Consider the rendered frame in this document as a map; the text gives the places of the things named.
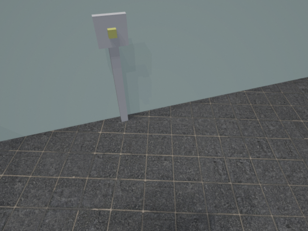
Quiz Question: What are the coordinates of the panel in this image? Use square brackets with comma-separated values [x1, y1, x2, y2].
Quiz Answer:
[92, 12, 129, 122]

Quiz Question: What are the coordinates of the button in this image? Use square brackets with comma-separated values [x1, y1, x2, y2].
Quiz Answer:
[107, 27, 117, 39]

